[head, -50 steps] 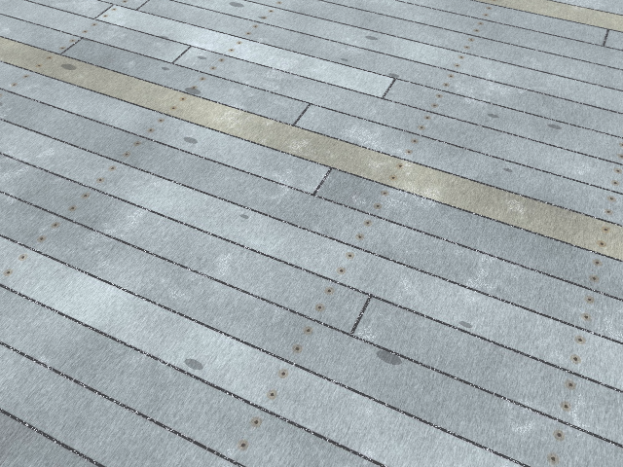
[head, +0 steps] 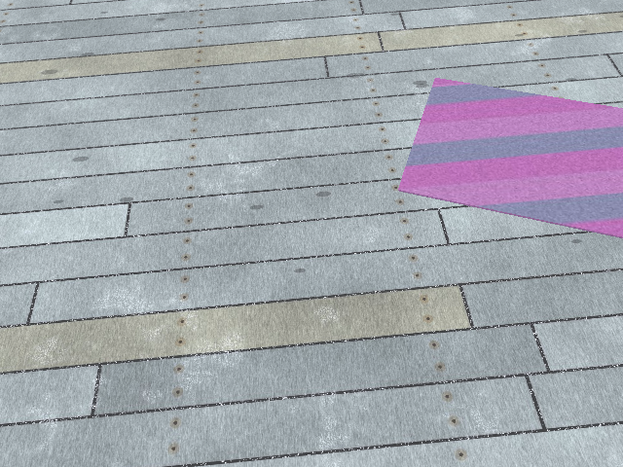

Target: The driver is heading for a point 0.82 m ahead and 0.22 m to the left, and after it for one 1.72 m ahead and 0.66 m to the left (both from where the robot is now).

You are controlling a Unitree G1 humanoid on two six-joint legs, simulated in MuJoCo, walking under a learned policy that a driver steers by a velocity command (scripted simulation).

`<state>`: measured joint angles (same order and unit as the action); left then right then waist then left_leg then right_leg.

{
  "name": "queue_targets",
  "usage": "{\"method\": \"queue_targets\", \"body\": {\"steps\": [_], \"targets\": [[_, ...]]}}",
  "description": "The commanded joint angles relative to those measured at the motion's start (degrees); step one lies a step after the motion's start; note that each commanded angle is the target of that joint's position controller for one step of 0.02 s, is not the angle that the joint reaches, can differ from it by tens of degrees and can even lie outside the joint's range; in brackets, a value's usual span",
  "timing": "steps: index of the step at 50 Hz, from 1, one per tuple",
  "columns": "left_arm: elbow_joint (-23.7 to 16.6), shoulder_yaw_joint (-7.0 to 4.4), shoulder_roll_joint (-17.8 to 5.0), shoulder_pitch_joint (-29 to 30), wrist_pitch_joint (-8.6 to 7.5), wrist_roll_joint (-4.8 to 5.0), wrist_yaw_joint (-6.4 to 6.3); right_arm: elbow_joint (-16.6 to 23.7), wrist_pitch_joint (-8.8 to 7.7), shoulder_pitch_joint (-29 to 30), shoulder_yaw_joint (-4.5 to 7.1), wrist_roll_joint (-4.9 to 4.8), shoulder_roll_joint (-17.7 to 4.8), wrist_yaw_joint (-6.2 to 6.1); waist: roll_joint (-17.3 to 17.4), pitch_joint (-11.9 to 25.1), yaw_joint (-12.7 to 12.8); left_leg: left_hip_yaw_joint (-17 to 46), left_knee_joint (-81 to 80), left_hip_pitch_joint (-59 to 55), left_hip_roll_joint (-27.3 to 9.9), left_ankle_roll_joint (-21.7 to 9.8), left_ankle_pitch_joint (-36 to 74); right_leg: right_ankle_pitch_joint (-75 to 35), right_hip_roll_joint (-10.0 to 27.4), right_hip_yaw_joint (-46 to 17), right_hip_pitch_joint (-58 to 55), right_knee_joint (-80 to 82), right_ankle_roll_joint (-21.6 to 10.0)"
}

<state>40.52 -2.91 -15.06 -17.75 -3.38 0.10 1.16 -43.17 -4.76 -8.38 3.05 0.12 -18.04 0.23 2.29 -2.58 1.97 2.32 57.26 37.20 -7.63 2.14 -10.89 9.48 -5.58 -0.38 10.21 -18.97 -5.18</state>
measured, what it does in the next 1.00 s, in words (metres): walks ahead, turning left: left foot, then right foot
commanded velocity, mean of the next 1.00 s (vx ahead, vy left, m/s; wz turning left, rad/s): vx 0.50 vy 0.00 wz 0.34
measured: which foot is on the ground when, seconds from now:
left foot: up 0.00-0.30, down 0.32-0.80, up 0.82-1.00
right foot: down 0.00-0.30, up 0.32-0.76, down 0.78-1.00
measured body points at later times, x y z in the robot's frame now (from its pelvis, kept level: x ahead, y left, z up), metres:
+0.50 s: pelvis +0.29 +0.08 -0.01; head +0.32 +0.09 +0.44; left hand +0.38 +0.37 -0.11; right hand +0.45 -0.17 -0.11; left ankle +0.31 +0.16 -0.75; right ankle +0.30 -0.08 -0.67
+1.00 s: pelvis +0.57 +0.09 +0.00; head +0.59 +0.09 +0.45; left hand +0.52 +0.37 -0.11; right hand +0.81 -0.09 -0.11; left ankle +0.53 +0.24 -0.67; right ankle +0.62 +0.00 -0.75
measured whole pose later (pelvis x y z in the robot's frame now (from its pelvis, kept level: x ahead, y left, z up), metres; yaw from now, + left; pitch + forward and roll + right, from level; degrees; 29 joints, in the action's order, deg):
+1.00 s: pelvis +0.57 +0.09 +0.00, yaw +25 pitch +1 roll -1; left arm 44.7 -2.8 -15.0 -18.3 -5.5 -0.1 1.0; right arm -39.6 -2.4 -14.1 3.1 -0.6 -17.6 0.1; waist 3.0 -0.4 2.3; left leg 3.3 59.5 32.4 -2.6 -0.5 -17.1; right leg 10.4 -2.6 0.2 11.3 -20.8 -1.9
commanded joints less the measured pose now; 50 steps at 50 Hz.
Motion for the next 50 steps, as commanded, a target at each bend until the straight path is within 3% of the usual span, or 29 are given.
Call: {"method": "queue_targets", "body": {"steps": [1,5,10,13,14,15,16,17,18,19,20,21,22,25,27,30,33,35,37,38,39,40,41,42,43,44,46,48,50], "targets": [[-2.9,-2.37,-9.3,1.8,-1.29,0.04,-0.96,2.8,-0.08,0.6,0.69,0.04,-3.2,0.06,-4.6,2.3,-0.9,0.1,-9.0,1.0,-0.3,0.9,10.8,-15.5,14.5,-8.8,-1.8,9.5,-8.9],[-0.2,-2.27,-9.9,-1.1,-1.50,-0.01,-1.18,3.9,-0.57,6.4,-0.07,-1.11,-1.8,1.24,-5.3,-0.3,2.2,-1.4,-20.1,-0.5,1.5,-0.6,20.8,-10.2,15.0,-4.9,-4.0,11.2,-6.7],[3.2,-2.63,-10.4,-3.8,-0.65,0.07,-1.28,6.7,-0.81,10.9,-0.29,-1.55,-1.9,3.14,-4.5,-2.7,3.7,-1.0,-25.6,4.5,3.6,-4.0,14.3,-15.7,19.3,-2.7,-15.2,8.1,-5.8],[3.3,-3.02,-11.8,-2.2,0.22,0.11,-1.98,7.1,-0.74,7.6,0.33,-1.13,-3.3,3.88,-6.5,0.9,0.9,-4.3,-26.2,-1.9,7.2,-6.8,6.6,-37.9,19.5,0.0,-18.6,0.5,-3.6],[3.1,-3.13,-12.4,-1.5,0.62,-0.02,-2.34,6.3,-0.51,3.2,1.22,-0.93,-4.9,3.69,-7.5,4.4,-1.4,-6.2,-25.8,-8.2,9.5,-8.0,4.5,-48.6,18.7,1.2,-18.8,-5.9,-2.7],[2.6,-2.91,-12.3,-0.4,1.15,0.00,-2.77,4.5,-0.34,-4.4,2.63,-0.84,-7.3,3.28,-6.5,9.0,-5.8,-7.4,-28.0,-19.2,11.8,-9.7,6.6,-53.4,16.5,3.8,-15.7,-16.8,-1.0],[1.3,-2.16,-11.1,-1.1,0.92,-0.79,-3.33,3.4,0.04,-13.2,3.91,-0.84,-11.0,2.55,-2.3,15.2,-9.3,3.9,-27.1,-37.0,4.4,-13.4,9.6,-39.1,14.8,4.9,-2.4,-33.1,1.3],[-0.5,0.18,-4.0,-8.0,-0.64,-1.83,-2.14,3.3,-0.17,-15.7,4.87,-1.18,-15.7,2.49,12.0,21.7,-4.7,35.7,-31.1,-58.1,-10.1,-25.3,0.4,10.1,1.9,2.5,23.5,-54.9,5.9],[0.0,-0.27,-8.0,-4.0,-2.59,-0.31,-1.21,3.0,0.02,-17.2,3.53,-1.75,-9.8,2.29,8.0,24.8,-8.3,44.3,-37.9,-62.2,-11.0,-25.5,-7.0,21.5,1.9,-6.7,31.4,-61.3,5.6],[-2.2,-0.86,-10.5,1.7,-3.94,1.80,-0.47,3.6,0.20,-14.3,2.98,-1.35,-8.1,1.84,5.5,15.9,-8.8,35.7,-39.2,-56.2,-9.3,-22.3,-6.4,17.4,5.3,-7.4,36.0,-60.8,4.6],[-3.2,-0.48,-9.9,4.8,-4.70,1.52,-0.51,4.6,0.34,-11.1,2.75,-1.04,-7.5,1.56,-0.6,11.3,-7.4,29.8,-39.8,-48.1,-7.2,-20.4,-2.2,13.5,7.7,-6.6,34.8,-56.4,4.0],[-3.4,-0.74,-9.6,6.8,-4.80,-0.04,-0.82,5.3,0.52,-8.1,2.25,-0.81,-6.2,1.49,-4.5,6.3,-5.4,25.0,-41.4,-39.7,-4.9,-19.2,4.2,11.1,9.2,-5.6,32.4,-50.8,4.3],[-3.8,-1.07,-9.8,5.8,-4.40,-0.64,-0.93,6.1,0.45,-6.6,2.03,-0.08,-6.1,1.21,-1.7,5.7,-3.2,23.1,-42.5,-34.4,-4.0,-19.8,10.2,9.9,10.1,-5.8,28.5,-48.4,4.9],[-3.5,-0.76,-7.9,3.3,-2.75,-1.13,-1.22,6.6,0.55,-5.1,2.20,-0.59,-6.3,0.57,-0.2,4.2,-0.8,17.6,-44.6,-26.0,-1.3,-19.9,16.3,9.1,10.7,-4.0,24.5,-40.1,7.7],[-4.7,-0.04,-6.2,7.0,-2.27,-1.31,-1.44,6.3,0.67,-6.1,2.79,-0.93,-8.2,-0.10,0.2,2.8,-1.8,14.3,-45.1,-21.9,0.5,-18.7,16.9,2.7,9.8,-2.6,23.4,-31.8,9.2],[-5.9,0.51,-4.9,13.7,-2.63,-0.96,-1.16,5.3,1.32,-8.5,3.10,-1.39,-8.8,-0.79,1.4,2.7,-4.7,12.2,-44.1,-19.3,3.5,-15.5,11.5,-10.9,7.0,-2.3,18.1,-18.6,9.8],[-6.9,0.06,-6.0,17.7,-3.20,0.01,-0.63,4.1,2.01,-11.5,3.14,-1.82,-8.6,-1.07,2.4,3.1,-6.1,15.9,-41.4,-22.4,2.5,-14.2,6.7,-13.7,5.4,-3.6,16.0,-12.4,9.3],[-7.0,-0.67,-7.6,17.8,-3.63,0.25,-0.32,4.0,2.38,-12.1,3.09,-1.84,-8.1,-1.23,3.2,3.4,-5.5,19.7,-38.2,-26.2,1.1,-13.2,4.2,-10.8,5.3,-5.1,14.9,-9.5,8.2],[-6.4,-1.52,-8.8,14.8,-4.10,0.46,-0.28,4.3,2.69,-11.0,3.19,-1.57,-7.9,-1.25,4.8,3.7,-3.2,22.4,-34.4,-27.6,0.6,-12.0,4.7,-6.6,5.4,-4.8,10.7,-7.8,6.2],[-5.1,-2.18,-9.7,10.3,-4.32,0.23,-0.48,4.5,2.71,-10.6,2.68,-1.29,-6.4,-1.15,4.7,5.6,-0.8,21.0,-30.5,-27.3,2.1,-10.7,6.8,-6.8,5.9,-3.8,4.7,-5.7,4.6],[-4.3,-2.88,-11.6,3.8,-4.61,-0.83,-0.82,5.0,2.44,-11.0,1.48,-0.74,-3.2,-0.89,2.0,11.6,2.0,17.5,-19.6,-24.2,4.8,-8.9,5.6,-5.2,11.8,-8.4,-6.6,-6.6,1.4],[-3.4,-3.93,-16.1,-2.6,-4.29,-1.92,-1.05,5.7,1.91,-17.3,0.23,-0.94,0.7,-0.90,-10.1,19.4,1.2,9.9,-1.2,-9.0,12.4,-4.9,-10.1,0.8,23.7,-27.6,-25.7,-5.3,-6.1],[-0.6,-4.44,-16.0,-6.5,-3.51,-0.39,-0.28,5.8,1.46,-20.4,0.13,-2.21,-1.3,-0.93,-21.3,20.2,1.0,7.2,11.0,4.0,12.2,-3.5,-23.6,17.0,29.9,-47.3,-29.2,0.8,-11.4],[-1.5,-3.13,-10.9,-3.7,-3.40,0.42,-0.20,5.0,1.51,-16.4,1.27,-2.44,-6.2,-0.96,-12.7,12.1,2.3,9.0,15.4,7.9,9.3,-3.3,-19.2,24.1,27.3,-42.8,-23.2,2.8,-9.4],[-1.7,-2.41,-8.8,-0.9,-2.98,0.14,-0.29,6.0,1.65,-10.8,1.57,-1.78,-7.2,-0.92,-8.3,6.5,2.5,6.9,15.4,8.1,7.4,-3.2,-14.6,19.6,24.5,-33.6,-16.6,2.9,-7.1],[-1.7,-1.91,-7.9,1.2,-2.74,-0.39,-0.25,6.8,1.55,-7.7,1.48,-1.02,-6.4,-0.84,-6.3,3.3,1.7,5.9,12.9,7.0,6.1,-3.2,-11.5,12.8,22.0,-27.7,-10.9,4.1,-6.6],[-1.0,-1.28,-6.5,3.0,-2.80,-0.90,-0.33,7.2,1.43,-7.0,1.38,-0.84,-4.5,-0.33,-8.1,1.4,-0.5,4.8,7.6,2.7,3.6,-3.2,-7.8,3.3,18.8,-20.8,-4.5,6.6,-6.2],[-0.1,-1.18,-6.1,2.5,-3.09,-0.25,-0.22,6.8,1.60,-7.3,1.00,-0.53,-2.6,-0.13,-7.5,2.3,-1.0,2.7,4.3,1.0,3.1,-2.9,-5.8,-2.4,17.1,-16.2,-3.4,8.4,-6.5],[0.9,-1.89,-8.8,2.2,-3.12,0.31,-0.38,8.1,1.40,-4.5,0.18,-0.36,-1.4,0.06,-8.3,1.2,-0.9,1.7,-3.1,1.9,2.0,-1.9,-2.8,-7.0,18.3,-14.0,-2.5,9.9,-8.1]]}}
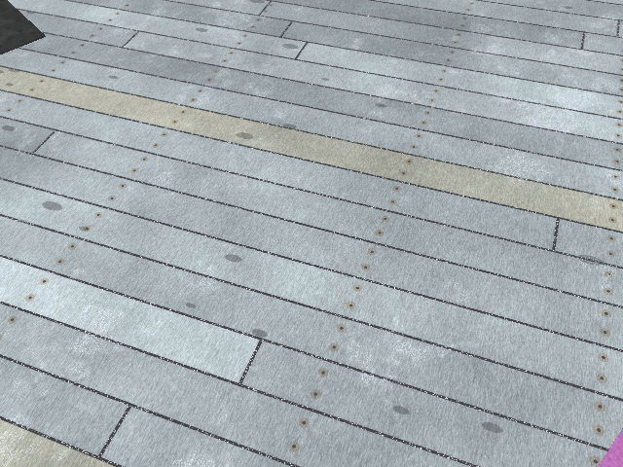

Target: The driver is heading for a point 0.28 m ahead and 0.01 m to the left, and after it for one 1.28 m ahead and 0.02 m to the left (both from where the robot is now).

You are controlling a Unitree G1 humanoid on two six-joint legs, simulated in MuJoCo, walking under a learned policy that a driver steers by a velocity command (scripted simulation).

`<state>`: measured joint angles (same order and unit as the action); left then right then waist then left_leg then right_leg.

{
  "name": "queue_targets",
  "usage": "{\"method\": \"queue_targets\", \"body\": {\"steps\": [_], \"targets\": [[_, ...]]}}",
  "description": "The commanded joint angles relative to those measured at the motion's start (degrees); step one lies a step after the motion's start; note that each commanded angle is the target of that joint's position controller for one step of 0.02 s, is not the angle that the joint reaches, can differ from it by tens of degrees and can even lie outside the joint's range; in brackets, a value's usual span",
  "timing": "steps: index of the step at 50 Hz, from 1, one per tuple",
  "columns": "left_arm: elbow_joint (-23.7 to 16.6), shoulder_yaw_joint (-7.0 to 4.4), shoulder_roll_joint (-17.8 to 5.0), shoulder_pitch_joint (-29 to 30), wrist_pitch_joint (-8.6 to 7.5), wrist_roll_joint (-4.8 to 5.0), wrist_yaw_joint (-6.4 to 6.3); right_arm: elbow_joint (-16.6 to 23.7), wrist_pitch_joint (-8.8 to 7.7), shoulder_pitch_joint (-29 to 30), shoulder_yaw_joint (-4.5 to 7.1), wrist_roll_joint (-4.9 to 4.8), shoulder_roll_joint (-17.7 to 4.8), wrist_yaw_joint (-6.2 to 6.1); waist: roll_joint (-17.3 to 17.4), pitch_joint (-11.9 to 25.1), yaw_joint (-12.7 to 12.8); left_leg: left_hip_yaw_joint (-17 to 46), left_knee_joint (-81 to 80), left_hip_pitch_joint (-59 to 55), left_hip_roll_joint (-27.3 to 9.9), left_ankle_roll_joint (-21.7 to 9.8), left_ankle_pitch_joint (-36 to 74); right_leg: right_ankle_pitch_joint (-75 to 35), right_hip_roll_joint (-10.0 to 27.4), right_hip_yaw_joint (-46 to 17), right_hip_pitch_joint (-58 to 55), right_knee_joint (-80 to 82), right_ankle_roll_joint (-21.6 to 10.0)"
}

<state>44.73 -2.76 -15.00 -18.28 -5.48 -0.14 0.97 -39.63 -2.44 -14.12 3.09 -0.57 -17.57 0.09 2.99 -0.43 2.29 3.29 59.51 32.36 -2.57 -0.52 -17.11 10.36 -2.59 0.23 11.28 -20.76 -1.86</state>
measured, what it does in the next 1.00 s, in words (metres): walks ahead: left foot, then right foot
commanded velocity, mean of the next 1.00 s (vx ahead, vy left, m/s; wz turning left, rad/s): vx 0.16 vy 0.00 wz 0.05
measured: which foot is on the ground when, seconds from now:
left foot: up 0.00-0.22, down 0.24-1.00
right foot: down 0.00-0.26, up 0.28-0.54, down 0.56-1.00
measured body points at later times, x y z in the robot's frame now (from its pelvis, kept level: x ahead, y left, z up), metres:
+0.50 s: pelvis +0.19 +0.05 -0.01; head +0.22 +0.06 +0.44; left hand +0.29 +0.33 -0.14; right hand +0.34 -0.20 -0.12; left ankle +0.26 +0.15 -0.74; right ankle +0.21 -0.11 -0.72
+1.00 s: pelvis +0.25 +0.03 -0.01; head +0.26 +0.03 +0.44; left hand +0.32 +0.29 -0.15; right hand +0.35 -0.23 -0.14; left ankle +0.26 +0.15 -0.74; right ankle +0.23 -0.10 -0.74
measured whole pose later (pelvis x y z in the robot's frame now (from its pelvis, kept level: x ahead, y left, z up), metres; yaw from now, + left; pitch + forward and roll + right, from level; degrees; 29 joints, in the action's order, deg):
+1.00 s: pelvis +0.25 +0.03 -0.01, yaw +1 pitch -2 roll +0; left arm 56.0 -1.1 -13.1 -11.0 -0.5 -0.2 -1.6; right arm -55.0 0.6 -9.4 2.0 0.2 -13.8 -1.4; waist -0.2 -2.1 0.2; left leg 0.4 28.4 13.1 0.6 -0.1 -13.7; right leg 17.2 1.0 -0.7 10.2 -28.9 0.9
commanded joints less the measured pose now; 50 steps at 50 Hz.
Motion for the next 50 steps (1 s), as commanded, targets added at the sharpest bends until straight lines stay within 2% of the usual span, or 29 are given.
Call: {"method": "queue_targets", "body": {"steps": [1,4,8,10,11,12,13,14,15,16,17,18,19,20,22,24,26,27,28,29,30,31,32,34,37,40,44,50], "targets": [[-2.8,-2.13,-9.3,2.2,-0.86,0.63,-0.26,4.9,-1.18,3.1,-0.10,0.47,-1.6,0.36,-8.0,-1.0,-0.6,0.3,-9.3,6.1,-3.2,0.9,6.5,-9.3,14.9,-12.8,-3.7,12.0,-11.2],[-1.2,-2.32,-10.7,0.3,-0.25,1.10,-0.42,5.8,-1.83,8.5,-0.62,0.21,-0.7,0.92,-7.0,-1.3,1.3,-1.5,-19.9,2.5,-2.0,1.0,14.8,-11.4,13.6,-8.3,-3.6,12.1,-9.9],[1.6,-2.09,-11.1,-3.1,1.12,1.25,-0.71,7.2,-2.47,12.8,-0.26,0.18,-1.3,1.74,-7.9,-0.9,2.1,-2.6,-27.6,-2.7,1.0,0.0,19.1,-24.8,13.9,-6.1,-6.9,7.0,-7.5],[2.2,-2.15,-11.6,-2.4,1.72,1.36,-1.02,7.0,-2.61,11.3,0.36,0.48,-2.5,2.05,-8.5,0.9,0.1,-2.3,-30.6,-7.1,2.0,-1.6,18.5,-28.4,14.0,-6.1,-8.7,2.5,-5.7],[2.0,-2.17,-11.8,-1.0,1.92,1.47,-1.22,5.6,-2.63,7.4,0.94,0.94,-3.4,1.90,-8.2,2.9,-2.5,-3.1,-33.1,-13.3,3.2,-2.7,20.7,-32.3,12.8,-5.2,-8.3,-1.7,-4.4],[2.0,-1.79,-10.8,-1.1,1.82,1.26,-1.30,4.0,-2.59,2.4,1.74,1.47,-5.4,1.49,-6.9,6.0,-4.8,-3.4,-35.3,-21.8,2.9,-4.2,26.6,-33.3,10.3,-3.8,-6.2,-8.3,-2.7],[0.5,-0.69,-8.1,-1.2,1.42,-0.27,-1.41,3.2,-2.42,-3.9,2.54,2.48,-9.4,0.76,-1.2,13.1,-6.8,4.9,-31.2,-35.8,-6.3,-7.4,48.5,-18.9,6.8,-1.5,1.8,-20.8,0.2],[1.8,1.46,-2.4,-11.5,1.22,-1.06,-0.90,3.4,-1.51,-4.3,2.09,3.07,-10.3,0.49,12.3,21.8,-3.2,21.5,-28.5,-52.3,-21.5,-18.5,63.8,24.6,0.8,-1.2,17.3,-40.1,4.3],[3.8,0.40,-7.3,-12.2,1.61,0.26,-0.67,2.7,-0.57,-6.1,1.53,1.63,-6.7,0.90,8.6,26.0,-5.3,25.1,-31.1,-50.0,-20.7,-19.3,53.2,30.3,2.1,-7.1,18.6,-45.7,4.6],[2.6,-0.52,-10.1,-6.7,2.16,1.40,-0.75,2.7,-0.21,-2.5,1.03,0.90,-5.4,1.08,5.2,17.9,-5.3,20.0,-33.5,-43.7,-17.3,-16.9,46.5,28.1,3.9,-6.0,22.0,-47.6,5.0],[1.8,-0.45,-9.2,-2.7,2.88,1.30,-1.38,2.7,-0.10,1.9,0.48,0.71,-3.9,1.07,1.9,12.7,-4.1,16.5,-35.7,-36.9,-14.5,-14.7,40.5,24.7,5.6,-4.8,22.8,-45.2,5.4],[1.4,-0.51,-8.7,-0.4,3.90,0.41,-1.98,2.7,-0.26,4.8,0.00,1.25,-2.9,1.14,0.6,8.9,-3.0,14.4,-38.2,-29.0,-13.1,-13.6,37.1,21.3,7.0,-4.9,20.1,-42.1,5.8],[1.7,-0.48,-7.6,-1.6,4.89,0.22,-2.31,2.4,-0.33,7.4,0.02,1.73,-2.9,1.23,2.8,7.4,-0.6,11.9,-40.1,-22.6,-11.8,-13.5,35.2,19.0,8.0,-5.1,15.2,-38.2,6.3],[2.4,-0.21,-6.4,-3.2,5.57,0.21,-2.62,2.2,-0.26,9.6,0.25,2.15,-3.3,1.34,4.3,6.6,0.8,9.2,-41.6,-17.4,-10.2,-13.0,33.3,17.6,7.5,-3.8,10.5,-33.7,6.7],[3.2,0.23,-4.6,-3.5,5.99,-0.17,-3.01,1.4,-0.12,10.6,0.38,2.39,-3.1,1.07,5.0,7.4,1.1,6.3,-42.3,-14.4,-8.4,-12.8,30.7,14.5,6.4,-2.3,4.9,-25.9,6.8],[3.4,0.17,-4.8,-1.9,6.30,-0.40,-3.01,0.3,0.22,10.2,0.43,2.03,-3.5,0.64,4.3,8.4,0.4,6.3,-43.1,-13.7,-8.6,-12.4,22.2,6.8,6.1,-2.0,0.9,-19.6,6.0],[3.6,0.07,-4.8,-0.5,6.63,-0.78,-2.77,-0.6,0.68,10.9,0.19,1.54,-3.3,0.40,3.4,6.9,0.8,6.1,-43.8,-10.3,-7.4,-10.5,5.9,-0.6,5.3,-1.2,-4.1,-12.8,4.6],[3.3,0.03,-4.9,0.7,6.73,-1.36,-2.68,-1.3,0.78,10.4,-0.23,1.50,-2.3,0.41,2.7,5.3,0.8,6.1,-44.3,-8.3,-5.9,-8.5,-3.3,-1.9,5.2,-1.3,-5.9,-9.9,3.7],[2.4,0.04,-5.5,2.2,6.73,-1.96,-2.75,-2.6,0.78,8.8,-0.79,1.72,-1.0,0.48,1.6,3.0,0.5,6.0,-44.4,-6.4,-4.4,-5.7,-10.4,-3.4,6.9,-3.4,-6.7,-6.6,2.5],[1.4,-0.24,-7.8,3.3,6.66,-1.78,-3.04,-3.3,0.80,7.2,-0.88,2.17,-1.0,0.54,-1.1,0.5,-0.7,4.9,-42.8,-6.0,-2.1,-3.2,-13.9,-2.1,9.8,-6.1,-5.3,-3.6,1.1],[2.3,-1.28,-11.0,5.3,6.60,-0.90,-3.18,-3.5,1.03,5.1,-0.47,1.75,-1.5,0.28,-8.5,-1.7,-3.4,1.2,-41.4,-9.4,1.0,-1.6,-9.9,9.4,9.0,-5.5,2.3,-3.3,-0.5],[2.3,-0.88,-8.3,6.2,6.10,-0.84,-2.95,-4.0,1.24,6.4,-0.40,1.91,-2.5,-0.21,-9.1,-2.3,-2.0,-0.1,-38.2,-14.3,1.8,-0.6,-5.6,14.1,7.8,-5.5,6.7,-1.2,-0.3],[2.7,-0.18,-6.0,6.6,5.62,-1.25,-2.95,-4.4,1.45,6.2,-0.14,1.66,-2.6,-0.58,-9.0,-2.0,-2.5,-0.1,-37.4,-15.8,1.7,-0.8,-3.6,14.2,7.7,-5.3,7.9,-0.3,0.6],[3.2,0.14,-5.0,7.4,4.68,-0.94,-2.78,-5.6,1.81,5.0,-0.25,1.77,-1.9,-1.04,-8.4,-1.7,-2.7,-0.1,-36.8,-16.8,1.4,-1.4,0.0,8.8,7.2,-4.8,6.6,-1.0,1.9],[4.7,0.07,-5.7,6.2,3.90,-0.50,-2.73,-7.2,1.54,4.5,-0.24,1.56,-1.5,-1.01,-6.3,0.6,-2.3,-0.5,-35.4,-18.8,1.4,-1.6,7.4,1.0,6.9,-4.3,3.5,-3.1,1.9],[5.9,0.14,-5.8,6.0,3.87,-0.28,-2.79,-8.8,1.52,4.4,-0.12,1.14,-1.6,-1.00,-4.6,2.1,-1.9,-0.6,-34.4,-20.7,1.1,-1.5,13.6,-4.5,6.5,-3.7,1.7,-4.2,1.7],[7.6,0.24,-5.5,6.1,4.24,-0.11,-2.82,-11.0,2.02,4.3,-0.03,0.88,-1.7,-1.30,-3.2,2.2,-2.0,-0.8,-33.9,-22.3,1.1,-1.4,16.8,-7.2,6.0,-3.2,0.9,-4.3,1.6],[10.0,0.31,-5.0,6.3,4.63,-0.05,-2.82,-14.0,2.70,4.5,0.08,0.72,-2.1,-1.87,-2.8,1.4,-2.1,-0.8,-34.1,-23.6,0.9,-1.2,18.0,-8.0,5.3,-2.5,0.5,-3.5,1.5]]}}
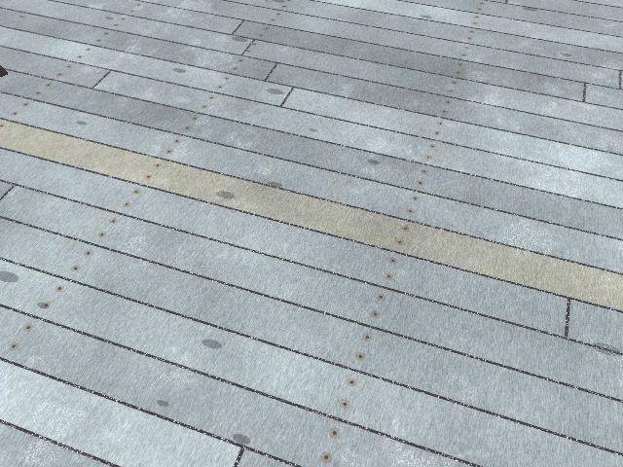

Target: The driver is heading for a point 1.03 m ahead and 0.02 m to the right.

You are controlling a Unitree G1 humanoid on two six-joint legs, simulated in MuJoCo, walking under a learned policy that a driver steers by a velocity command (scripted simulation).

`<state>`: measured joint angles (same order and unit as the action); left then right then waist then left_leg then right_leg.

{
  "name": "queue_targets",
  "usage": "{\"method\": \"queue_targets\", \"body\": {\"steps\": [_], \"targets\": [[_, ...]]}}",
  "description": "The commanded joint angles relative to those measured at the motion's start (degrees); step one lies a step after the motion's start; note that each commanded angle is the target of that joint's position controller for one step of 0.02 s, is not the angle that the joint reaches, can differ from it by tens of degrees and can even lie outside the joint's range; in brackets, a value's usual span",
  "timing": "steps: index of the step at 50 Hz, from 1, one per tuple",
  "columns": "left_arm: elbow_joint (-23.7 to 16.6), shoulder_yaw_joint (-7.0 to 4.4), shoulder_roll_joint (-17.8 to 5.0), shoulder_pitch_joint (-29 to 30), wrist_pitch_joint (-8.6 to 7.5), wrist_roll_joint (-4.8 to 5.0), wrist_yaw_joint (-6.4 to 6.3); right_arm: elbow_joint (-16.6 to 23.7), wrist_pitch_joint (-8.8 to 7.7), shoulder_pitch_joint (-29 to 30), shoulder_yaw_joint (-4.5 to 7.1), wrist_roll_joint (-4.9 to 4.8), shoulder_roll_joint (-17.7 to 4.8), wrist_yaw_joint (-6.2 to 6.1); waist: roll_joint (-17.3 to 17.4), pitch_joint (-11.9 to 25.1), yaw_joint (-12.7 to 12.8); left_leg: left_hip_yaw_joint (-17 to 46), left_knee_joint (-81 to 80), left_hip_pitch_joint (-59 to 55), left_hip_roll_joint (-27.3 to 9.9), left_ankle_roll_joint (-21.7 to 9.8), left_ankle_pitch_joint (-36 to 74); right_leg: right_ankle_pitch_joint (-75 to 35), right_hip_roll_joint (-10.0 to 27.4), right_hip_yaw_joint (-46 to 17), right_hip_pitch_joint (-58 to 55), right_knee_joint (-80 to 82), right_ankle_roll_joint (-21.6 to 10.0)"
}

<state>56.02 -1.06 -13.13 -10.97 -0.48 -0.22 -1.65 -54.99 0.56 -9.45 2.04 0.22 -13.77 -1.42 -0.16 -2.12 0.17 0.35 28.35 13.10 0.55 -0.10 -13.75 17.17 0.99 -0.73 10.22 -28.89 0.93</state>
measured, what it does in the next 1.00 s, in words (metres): stands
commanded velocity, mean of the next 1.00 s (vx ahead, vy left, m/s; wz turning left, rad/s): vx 0.00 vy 0.00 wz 0.00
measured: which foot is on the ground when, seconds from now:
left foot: down 0.00-1.00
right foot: down 0.00-1.00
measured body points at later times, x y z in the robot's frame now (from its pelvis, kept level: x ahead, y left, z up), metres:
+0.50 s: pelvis +0.00 +0.00 +0.00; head +0.01 +0.00 +0.45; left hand +0.03 +0.25 -0.15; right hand +0.06 -0.25 -0.15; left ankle +0.02 +0.12 -0.74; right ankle -0.02 -0.13 -0.74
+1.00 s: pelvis +0.00 +0.00 +0.00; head +0.01 +0.00 +0.45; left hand -0.01 +0.24 -0.16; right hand +0.02 -0.24 -0.15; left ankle +0.02 +0.12 -0.74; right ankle -0.02 -0.13 -0.74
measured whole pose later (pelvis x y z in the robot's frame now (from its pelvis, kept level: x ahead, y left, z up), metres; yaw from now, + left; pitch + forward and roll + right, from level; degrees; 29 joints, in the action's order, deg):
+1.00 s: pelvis +0.00 +0.00 +0.00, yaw +0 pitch -1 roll +0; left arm 63.9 -0.6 -10.3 -16.7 -0.5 -0.1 -2.6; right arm -64.5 0.6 -12.1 1.0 -0.1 -11.0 -2.3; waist 0.1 -2.1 -0.1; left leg 0.7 27.5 13.3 0.3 -0.1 -13.1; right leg 16.1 0.7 -0.4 9.9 -27.0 0.9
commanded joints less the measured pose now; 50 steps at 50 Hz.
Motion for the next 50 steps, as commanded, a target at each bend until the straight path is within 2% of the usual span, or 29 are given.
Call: {"method": "queue_targets", "body": {"steps": [1,24,50], "targets": [[-0.9,-1.38,-6.8,-1.0,-0.33,0.03,-0.21,0.9,-0.22,0.0,1.14,-0.09,-5.9,-0.43,0.3,3.0,0.0,2.1,-3.1,-4.4,-2.3,-1.6,14.5,-14.7,1.6,-1.4,1.5,4.8,-1.2],[5.1,-0.81,-4.9,-4.0,0.00,-0.07,-0.93,-6.4,-0.06,-0.3,0.54,-0.14,-4.8,-0.88,0.3,0.0,-0.2,1.8,-5.5,-2.7,-1.9,-1.4,6.7,-6.7,0.5,-0.1,2.6,7.1,-0.8],[7.2,-0.30,-2.3,-9.7,-0.24,0.17,-1.11,-8.3,-0.30,-4.8,-0.29,-0.33,-2.8,-1.10,0.1,-1.0,-0.3,1.6,-5.5,-1.6,-1.6,-1.5,6.0,-6.1,0.1,0.2,3.8,7.1,-1.0]]}}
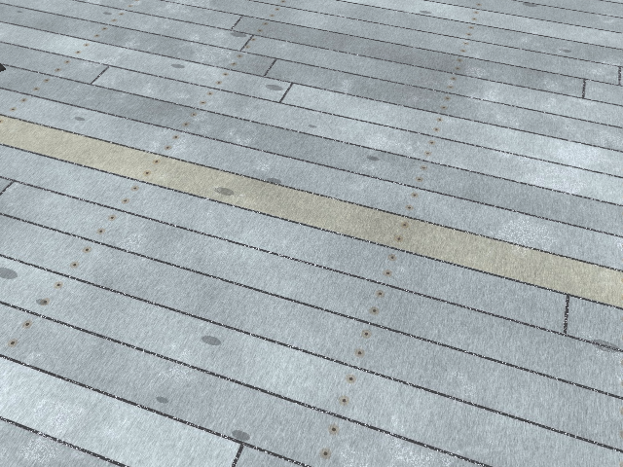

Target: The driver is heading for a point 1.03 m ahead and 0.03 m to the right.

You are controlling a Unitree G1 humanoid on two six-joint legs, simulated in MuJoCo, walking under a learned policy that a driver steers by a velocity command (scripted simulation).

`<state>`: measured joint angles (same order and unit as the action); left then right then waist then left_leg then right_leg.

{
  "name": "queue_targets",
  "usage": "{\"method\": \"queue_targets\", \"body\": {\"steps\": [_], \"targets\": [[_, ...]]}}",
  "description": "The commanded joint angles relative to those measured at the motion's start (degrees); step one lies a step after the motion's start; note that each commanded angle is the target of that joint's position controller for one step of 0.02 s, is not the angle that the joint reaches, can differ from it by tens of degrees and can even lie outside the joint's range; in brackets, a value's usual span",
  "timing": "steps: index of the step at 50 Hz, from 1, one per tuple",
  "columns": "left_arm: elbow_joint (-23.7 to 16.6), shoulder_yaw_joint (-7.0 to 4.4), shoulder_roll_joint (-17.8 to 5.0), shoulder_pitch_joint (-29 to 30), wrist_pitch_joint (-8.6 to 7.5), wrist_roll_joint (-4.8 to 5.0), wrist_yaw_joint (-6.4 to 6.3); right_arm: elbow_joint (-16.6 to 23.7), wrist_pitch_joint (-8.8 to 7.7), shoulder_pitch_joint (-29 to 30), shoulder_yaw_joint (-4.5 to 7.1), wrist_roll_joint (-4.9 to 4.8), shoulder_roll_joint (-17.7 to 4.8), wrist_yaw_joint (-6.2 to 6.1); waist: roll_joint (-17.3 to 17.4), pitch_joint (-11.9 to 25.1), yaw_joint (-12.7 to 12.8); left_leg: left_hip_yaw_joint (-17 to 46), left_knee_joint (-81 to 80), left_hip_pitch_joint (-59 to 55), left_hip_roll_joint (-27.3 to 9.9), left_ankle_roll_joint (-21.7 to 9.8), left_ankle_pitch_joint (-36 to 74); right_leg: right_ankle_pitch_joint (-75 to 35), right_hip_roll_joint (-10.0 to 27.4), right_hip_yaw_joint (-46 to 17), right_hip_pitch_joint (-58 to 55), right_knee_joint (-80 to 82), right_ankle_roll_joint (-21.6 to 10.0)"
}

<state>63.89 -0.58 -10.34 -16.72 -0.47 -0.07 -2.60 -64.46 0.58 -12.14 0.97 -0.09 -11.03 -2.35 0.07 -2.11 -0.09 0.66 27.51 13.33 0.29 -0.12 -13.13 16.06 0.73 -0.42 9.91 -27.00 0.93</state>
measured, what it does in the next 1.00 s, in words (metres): walks ahead: left foot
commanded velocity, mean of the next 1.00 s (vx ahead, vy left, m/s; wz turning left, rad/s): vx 0.28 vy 0.00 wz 0.00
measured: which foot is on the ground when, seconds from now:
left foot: down 0.00-0.54, up 0.56-0.88, down 0.90-1.00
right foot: down 0.00-0.88, up 0.90-1.00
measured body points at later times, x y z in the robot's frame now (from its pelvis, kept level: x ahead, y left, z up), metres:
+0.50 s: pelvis +0.05 -0.01 -0.01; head +0.05 -0.02 +0.44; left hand +0.02 +0.23 -0.16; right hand +0.02 -0.26 -0.17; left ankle +0.02 +0.12 -0.74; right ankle -0.01 -0.13 -0.74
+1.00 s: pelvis +0.30 +0.03 -0.02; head +0.33 +0.03 +0.43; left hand +0.27 +0.28 -0.16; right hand +0.44 -0.23 -0.13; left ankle +0.38 +0.11 -0.74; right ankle +0.11 -0.11 -0.63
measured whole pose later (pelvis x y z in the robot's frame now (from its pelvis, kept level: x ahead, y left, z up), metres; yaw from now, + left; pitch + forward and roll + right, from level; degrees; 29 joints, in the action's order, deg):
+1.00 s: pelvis +0.30 +0.03 -0.02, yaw -1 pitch +1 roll +1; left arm 57.8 -1.7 -12.6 -22.9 -6.2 1.8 -0.7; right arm -51.9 -5.9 -4.9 2.8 -0.7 -14.1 2.3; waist -1.0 -2.1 1.0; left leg -4.1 32.4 25.0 2.2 -3.9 -8.6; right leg 23.1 1.1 -3.9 15.4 -70.6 -2.1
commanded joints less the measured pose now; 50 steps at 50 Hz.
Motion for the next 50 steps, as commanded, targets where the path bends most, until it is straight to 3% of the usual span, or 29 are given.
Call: {"method": "queue_targets", "body": {"steps": [1,11,12,14,15,18,21,24,26,27,28,29,31,32,34,35,36,37,39,41,42,43,44,45,46,47,48,49,50], "targets": [[-0.7,-0.78,-5.1,-4.1,-0.25,0.03,-0.16,1.1,-0.33,-2.3,0.76,-0.02,-5.4,-0.18,-0.1,-1.0,0.0,1.3,-4.6,-1.8,-1.3,-1.5,5.5,-5.1,0.4,-0.1,4.2,5.2,-1.0],[-0.6,-0.82,-4.5,-5.3,-0.27,0.10,-0.21,1.2,-0.40,-3.5,0.70,-0.09,-4.9,-0.26,-0.1,-1.2,0.0,1.2,-4.3,-1.8,-1.3,-1.5,6.2,-5.6,0.4,-0.1,4.2,5.1,-1.0],[0.0,-0.68,-3.8,-6.5,-0.21,0.10,-0.25,0.6,-0.35,-4.6,0.56,-0.05,-4.3,-0.30,-0.1,0.3,0.0,0.6,-4.6,-2.4,-0.7,-1.6,0.3,-0.4,-0.2,0.5,3.6,5.2,-1.2],[-0.3,-1.20,-5.0,-6.5,-0.04,0.68,-0.60,0.6,-0.22,-5.2,1.23,-0.74,-5.9,-0.56,0.1,-2.1,-0.1,0.1,-3.6,1.0,0.5,-3.0,-19.6,16.2,-1.6,1.3,6.6,3.2,-2.8],[-1.0,-1.36,-5.3,-6.1,-0.22,0.80,-0.72,1.0,-0.46,-5.1,1.44,-0.88,-6.3,-0.60,0.4,-4.7,-0.1,1.4,-4.0,3.9,-0.3,-3.9,-26.6,22.4,-1.1,0.5,9.3,2.7,-3.8],[-2.2,-1.42,-4.6,-6.6,-2.02,1.27,-0.24,1.7,-2.37,-7.0,1.82,-1.43,-6.3,-0.04,1.3,-7.8,-0.4,6.6,-4.9,6.1,-3.9,-6.4,-31.2,25.1,1.0,-2.2,13.9,1.0,-5.7],[-3.9,-1.31,-3.1,-5.0,-4.07,1.31,0.73,1.8,-4.10,-9.9,2.49,-1.73,-7.5,0.75,4.5,-5.7,-1.3,14.2,-7.7,1.4,-8.5,-9.3,-29.4,16.4,0.1,-0.6,15.6,-4.6,-5.7],[-4.1,-1.10,-1.6,-7.1,-5.49,1.60,1.62,3.1,-4.75,-8.9,2.96,-2.07,-8.9,1.20,7.6,-4.7,0.8,21.6,-11.4,2.9,-13.1,-12.0,-28.4,9.7,-1.1,1.3,11.3,-7.5,-7.3],[-1.5,-1.62,-2.9,-15.7,-6.08,1.76,1.69,6.7,-5.30,-0.6,2.57,-2.40,-7.9,1.49,3.0,-6.0,6.0,12.6,-2.7,14.2,-8.0,-8.7,-18.8,10.2,0.7,-3.5,-0.9,0.7,-9.7],[1.5,-3.19,-7.9,-24.6,-6.27,2.37,1.56,9.4,-6.60,4.6,1.72,-2.38,-4.5,1.87,-8.6,-5.3,8.9,0.1,13.7,26.3,-0.3,-4.2,-7.0,4.9,6.6,-14.8,-14.0,7.1,-12.3],[2.5,-4.74,-13.3,-30.0,-6.41,1.94,2.15,11.3,-8.16,6.3,1.42,-1.80,-3.9,2.28,-19.6,-3.7,10.4,-4.7,30.0,39.4,2.5,-2.2,-10.1,-6.5,18.1,-32.3,-25.0,12.4,-16.8],[1.6,-3.54,-9.4,-28.6,-6.62,0.54,2.27,11.4,-8.89,7.8,1.95,-1.65,-6.1,2.72,-12.4,-4.2,8.9,-0.1,40.3,46.8,0.1,-3.2,-18.2,-13.0,20.8,-35.4,-27.1,10.9,-17.7],[0.0,-2.52,-7.6,-24.5,-6.21,-0.20,2.56,13.0,-9.46,8.9,1.67,-2.42,-4.7,3.55,-5.5,-4.1,6.2,1.0,50.9,54.8,-3.3,-4.8,-14.2,-21.5,20.1,-28.2,-29.5,10.3,-16.5],[-0.4,-1.93,-6.8,-22.1,-5.58,0.19,2.48,13.5,-9.29,9.2,1.57,-2.50,-4.2,3.78,-3.7,-5.1,4.6,1.0,49.5,55.5,-5.1,-4.7,-11.7,-23.0,19.7,-23.9,-27.8,12.0,-15.4],[-2.0,-0.58,-3.2,-17.5,-4.34,0.21,1.87,14.7,-8.65,9.7,1.35,-2.17,-3.4,4.18,-4.0,-6.3,2.4,-0.9,41.2,47.7,-6.4,-3.7,-6.4,-21.2,14.6,-14.4,-18.5,17.2,-11.4],[-3.3,-0.37,-3.4,-15.2,-4.07,-0.02,1.43,15.3,-8.28,10.2,0.80,-1.69,-2.1,4.53,-4.3,-6.5,1.7,-2.8,34.9,41.4,-5.6,-2.9,-1.1,-21.5,11.6,-10.1,-11.9,18.9,-10.5],[-5.0,-0.81,-6.2,-11.4,-4.21,0.05,0.89,16.5,-8.00,11.8,0.08,-1.44,-1.1,4.94,-5.5,-7.4,0.7,-3.0,24.1,30.8,-5.4,-2.1,6.1,-18.4,9.6,-6.2,-2.7,20.4,-9.6],[-5.6,-1.21,-7.7,-11.6,-4.56,0.32,0.53,17.3,-7.67,14.0,-0.03,-1.09,-1.3,5.11,-5.0,-6.7,1.4,-4.9,17.1,21.1,-3.3,-1.5,11.9,-16.9,7.7,-3.4,2.9,23.1,-9.3],[-4.5,-2.33,-11.1,-15.1,-5.28,1.11,0.35,19.0,-6.85,16.8,0.67,-1.53,-3.8,4.81,-6.8,-6.4,1.4,-5.5,11.7,14.9,-1.0,-1.9,14.3,-17.1,9.9,-4.1,1.1,25.6,-9.9],[-3.9,-2.79,-11.0,-15.8,-5.30,1.56,0.46,19.9,-6.64,16.5,1.70,-1.82,-6.9,4.54,-7.5,-5.4,-0.2,-5.0,6.3,14.0,0.2,-3.8,13.4,-31.1,11.7,-3.4,-7.4,20.7,-8.6],[-3.8,-3.05,-11.4,-15.8,-4.91,1.16,0.55,19.5,-6.67,14.0,2.47,-1.80,-8.3,4.43,-8.5,-2.6,-1.9,-5.5,5.7,10.7,1.5,-4.9,12.0,-41.9,12.3,-2.7,-11.1,15.3,-7.6],[-3.9,-3.17,-11.4,-15.2,-4.20,0.42,0.65,17.5,-6.51,6.7,3.65,-2.02,-10.1,4.24,-9.5,2.2,-5.6,-6.3,6.6,2.9,3.0,-6.3,10.4,-52.0,11.9,-1.2,-12.5,6.0,-6.4],[-4.4,-3.00,-11.0,-14.6,-3.68,-0.06,0.80,14.7,-6.07,-2.3,4.82,-2.32,-12.1,4.00,-9.4,7.4,-9.7,-5.9,6.2,-8.7,2.8,-7.8,10.2,-54.6,10.2,0.1,-8.9,-5.8,-4.9],[-6.2,-1.96,-8.1,-15.1,-3.57,-1.15,1.13,12.8,-5.58,-11.4,5.86,-1.63,-16.4,3.49,-2.0,14.8,-11.7,8.9,7.4,-26.3,-9.1,-11.2,5.7,-35.1,6.8,0.9,5.4,-25.1,-3.5],[-6.2,0.67,2.9,-24.1,-4.89,-0.09,2.05,11.3,-5.84,-14.6,6.06,-0.14,-19.8,4.36,17.6,26.8,-5.6,41.3,-5.5,-39.5,-23.9,-21.8,-9.5,13.5,-5.1,-3.9,21.5,-46.6,-1.0],[-6.4,-0.77,-3.2,-18.9,-6.65,1.80,2.46,11.1,-6.12,-11.8,4.67,-0.50,-14.1,4.57,13.5,21.8,-6.9,47.6,-13.6,-34.5,-21.5,-19.7,-15.4,14.3,-2.9,-9.4,27.6,-54.6,-2.6],[-9.2,-1.85,-7.3,-10.7,-7.42,3.32,2.52,11.8,-6.54,-5.8,3.85,-0.94,-11.0,4.44,9.7,10.7,-5.7,36.8,-13.4,-25.0,-20.1,-16.5,-11.9,10.2,0.1,-6.8,32.4,-56.0,-3.8],[-10.4,-2.03,-8.4,-6.5,-7.71,2.88,2.03,13.1,-7.04,-0.2,3.26,-0.72,-9.7,4.50,1.9,7.3,-3.7,28.5,-14.2,-14.8,-18.3,-14.7,-4.5,4.0,3.7,-6.0,29.1,-52.9,-4.5],[-10.7,-2.81,-8.7,-4.8,-7.28,1.92,1.49,13.3,-7.39,2.6,2.87,0.15,-8.5,4.77,0.1,4.7,-1.7,22.1,-15.5,-6.5,-16.1,-13.6,1.5,0.7,5.7,-5.1,25.5,-49.9,-4.8]]}}
Keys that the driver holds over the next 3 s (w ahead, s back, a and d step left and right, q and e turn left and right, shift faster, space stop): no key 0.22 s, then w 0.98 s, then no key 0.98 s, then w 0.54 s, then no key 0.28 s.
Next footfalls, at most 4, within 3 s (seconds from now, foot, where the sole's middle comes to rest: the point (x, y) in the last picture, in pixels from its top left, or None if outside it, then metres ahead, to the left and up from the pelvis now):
0.90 left None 0.42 0.11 -0.78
1.40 right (378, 383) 0.70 -0.12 -0.78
1.72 left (274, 406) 0.64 0.12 -0.78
2.88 left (287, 257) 1.07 0.10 -0.78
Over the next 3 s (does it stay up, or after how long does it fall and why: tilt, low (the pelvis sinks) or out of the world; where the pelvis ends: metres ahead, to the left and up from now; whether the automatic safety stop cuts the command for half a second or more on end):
stays up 0.92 0.02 -0.01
